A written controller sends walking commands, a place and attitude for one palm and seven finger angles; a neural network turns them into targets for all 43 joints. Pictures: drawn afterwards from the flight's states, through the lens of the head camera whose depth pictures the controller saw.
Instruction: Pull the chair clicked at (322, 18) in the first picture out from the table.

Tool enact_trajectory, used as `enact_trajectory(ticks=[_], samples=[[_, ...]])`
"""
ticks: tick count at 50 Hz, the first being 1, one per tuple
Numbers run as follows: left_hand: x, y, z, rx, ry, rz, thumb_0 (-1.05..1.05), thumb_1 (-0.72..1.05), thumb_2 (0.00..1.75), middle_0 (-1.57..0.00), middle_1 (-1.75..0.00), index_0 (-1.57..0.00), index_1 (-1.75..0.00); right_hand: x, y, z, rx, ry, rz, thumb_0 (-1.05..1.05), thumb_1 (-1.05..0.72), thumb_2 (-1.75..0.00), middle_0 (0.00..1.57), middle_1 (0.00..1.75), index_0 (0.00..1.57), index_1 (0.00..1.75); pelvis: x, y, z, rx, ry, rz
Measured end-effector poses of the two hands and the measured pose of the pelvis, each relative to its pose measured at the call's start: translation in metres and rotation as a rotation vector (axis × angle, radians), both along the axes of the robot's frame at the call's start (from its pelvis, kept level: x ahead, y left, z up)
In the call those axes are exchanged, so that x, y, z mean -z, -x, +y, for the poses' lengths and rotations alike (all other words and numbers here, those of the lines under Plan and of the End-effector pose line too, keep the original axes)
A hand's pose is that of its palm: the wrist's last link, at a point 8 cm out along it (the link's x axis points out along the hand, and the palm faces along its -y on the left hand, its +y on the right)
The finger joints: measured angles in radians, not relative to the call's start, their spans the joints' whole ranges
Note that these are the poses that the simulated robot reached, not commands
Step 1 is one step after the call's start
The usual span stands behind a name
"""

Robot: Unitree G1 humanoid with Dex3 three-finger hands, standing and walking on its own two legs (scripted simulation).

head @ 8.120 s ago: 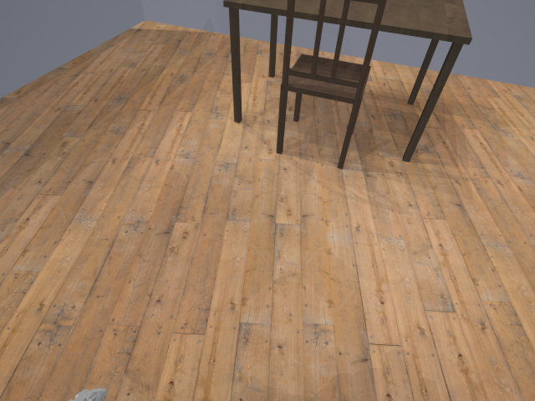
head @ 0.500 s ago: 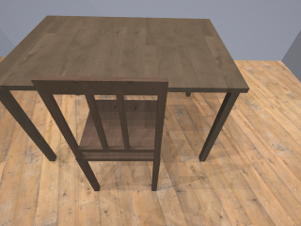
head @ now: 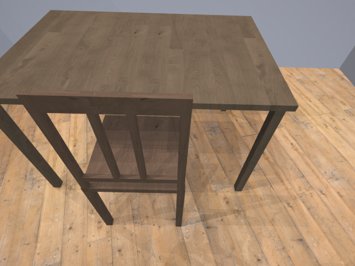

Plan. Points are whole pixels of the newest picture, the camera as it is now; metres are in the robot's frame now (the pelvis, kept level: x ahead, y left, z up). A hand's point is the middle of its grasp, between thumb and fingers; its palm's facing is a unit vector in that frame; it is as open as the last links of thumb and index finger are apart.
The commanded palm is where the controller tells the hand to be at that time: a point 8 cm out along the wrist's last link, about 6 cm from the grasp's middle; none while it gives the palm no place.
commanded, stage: shuffle to correct the standing spot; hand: left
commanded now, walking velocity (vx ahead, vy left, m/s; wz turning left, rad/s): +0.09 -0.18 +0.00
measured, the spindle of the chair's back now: (106, 149) +0.44 +0.24 -0.07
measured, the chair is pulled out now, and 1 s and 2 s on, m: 0.00 0.00 0.00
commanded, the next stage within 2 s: come to a stop and stand still in 0.14 s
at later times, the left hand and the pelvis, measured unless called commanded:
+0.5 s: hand out of the picture +0.09 +0.11 -0.18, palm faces +0.06 -0.97 -0.22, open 7.4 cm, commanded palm none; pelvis +0.06 -0.07 -0.01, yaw +3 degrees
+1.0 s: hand out of the picture +0.08 +0.18 -0.17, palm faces +0.03 -0.96 -0.29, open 7.4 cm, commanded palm none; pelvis +0.04 -0.04 -0.01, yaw +1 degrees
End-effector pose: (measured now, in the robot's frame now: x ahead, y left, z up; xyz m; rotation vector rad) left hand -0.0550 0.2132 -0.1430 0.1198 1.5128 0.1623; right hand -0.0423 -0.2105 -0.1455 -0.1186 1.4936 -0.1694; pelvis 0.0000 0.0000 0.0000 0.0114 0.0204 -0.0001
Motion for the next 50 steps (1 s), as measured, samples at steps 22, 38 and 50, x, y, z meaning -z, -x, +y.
enact_trajectory(ticks=[22,38,50], samples=[[0.004,-0.125,-0.042,0.014,-0.069,-0.211,0.01,0.91,0.9,-0.2,-0.3,-0.2,-0.3,0.015,-0.101,-0.094,-0.065,0.033,-0.075,0.01,-0.91,-0.9,0.2,0.3,0.2,0.29,0.014,-0.053,-0.069,-0.047,0.02,-0.034],[-0.005,-0.155,-0.035,0.023,-0.074,-0.265,0.01,0.91,0.9,-0.2,-0.3,-0.2,-0.3,-0.008,-0.152,-0.09,-0.083,0.052,-0.214,0.0,-0.91,-0.9,0.2,0.3,0.2,0.29,0.002,-0.051,-0.064,-0.041,-0.001,-0.033],[-0.008,-0.126,0.009,0.066,-0.125,-0.26,0.01,0.9,0.9,-0.2,-0.3,-0.2,-0.3,-0.007,-0.153,-0.066,-0.104,0.031,-0.336,0.01,-0.91,-0.9,0.2,0.3,0.2,0.29,0.01,-0.037,-0.039,-0.022,0.008,-0.044]])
